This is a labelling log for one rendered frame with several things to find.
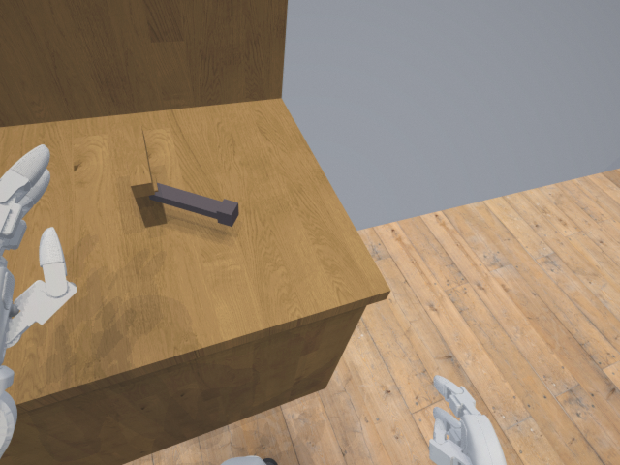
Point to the tap lever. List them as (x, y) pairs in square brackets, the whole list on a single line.
[(225, 211)]

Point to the left robot hand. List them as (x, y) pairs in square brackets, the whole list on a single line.
[(21, 187)]

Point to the right robot hand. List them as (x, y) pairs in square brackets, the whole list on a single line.
[(472, 440)]

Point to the counter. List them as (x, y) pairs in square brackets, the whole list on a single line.
[(180, 325)]

